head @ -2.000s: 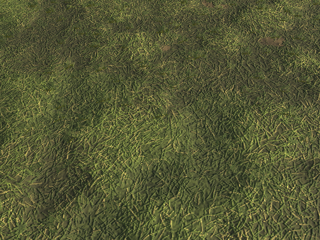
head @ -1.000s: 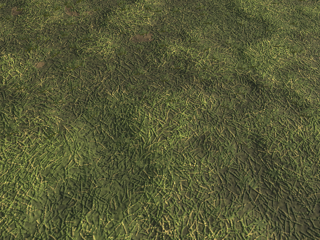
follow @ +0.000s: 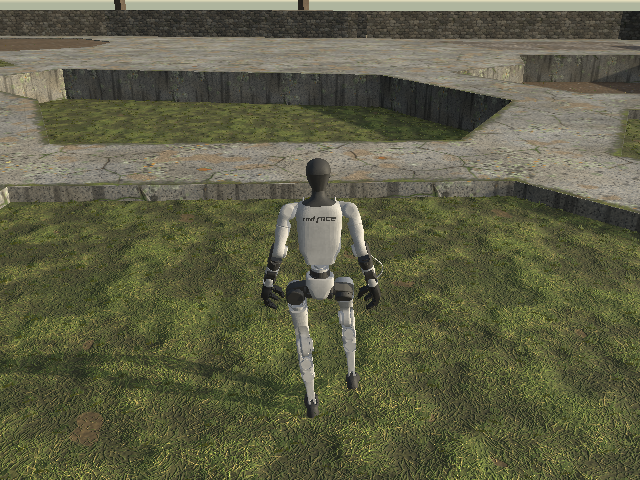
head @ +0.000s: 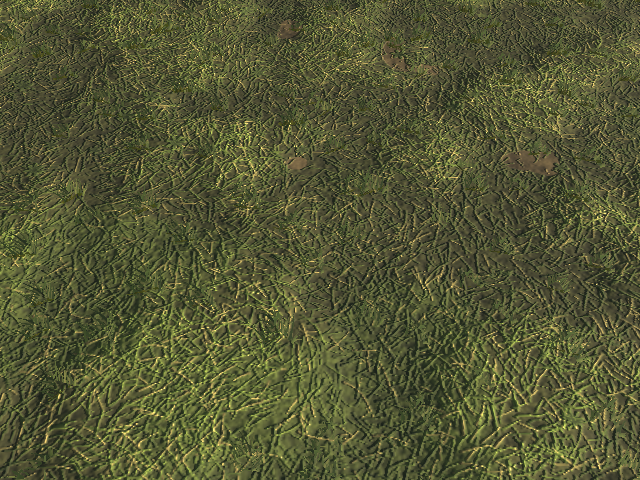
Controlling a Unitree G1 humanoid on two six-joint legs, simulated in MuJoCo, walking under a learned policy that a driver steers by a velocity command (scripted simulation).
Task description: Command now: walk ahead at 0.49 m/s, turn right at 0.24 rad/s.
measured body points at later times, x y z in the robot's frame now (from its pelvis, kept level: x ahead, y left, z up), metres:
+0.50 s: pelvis +0.28 -0.06 +0.00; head +0.30 -0.07 +0.45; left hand +0.39 +0.21 -0.13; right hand +0.35 -0.34 -0.12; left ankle +0.35 +0.11 -0.66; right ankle +0.26 -0.09 -0.74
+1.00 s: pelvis +0.55 -0.09 +0.00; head +0.58 -0.08 +0.45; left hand +0.78 +0.10 -0.13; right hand +0.47 -0.35 -0.11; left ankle +0.60 -0.01 -0.74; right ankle +0.48 -0.20 -0.67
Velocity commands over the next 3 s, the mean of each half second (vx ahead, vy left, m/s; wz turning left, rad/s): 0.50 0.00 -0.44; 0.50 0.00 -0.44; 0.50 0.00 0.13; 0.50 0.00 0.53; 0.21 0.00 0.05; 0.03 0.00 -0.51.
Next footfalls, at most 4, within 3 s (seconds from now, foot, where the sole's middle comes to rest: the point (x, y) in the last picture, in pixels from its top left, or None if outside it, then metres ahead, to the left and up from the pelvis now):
0.28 right None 0.30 -0.10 -0.78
0.78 left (342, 411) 0.64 -0.03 -0.78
1.26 right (473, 372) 0.74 -0.33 -0.78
1.80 left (419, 259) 1.07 -0.24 -0.78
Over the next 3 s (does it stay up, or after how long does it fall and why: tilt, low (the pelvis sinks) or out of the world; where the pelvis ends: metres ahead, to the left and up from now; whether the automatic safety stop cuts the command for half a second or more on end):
stays up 1.20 -0.27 0.00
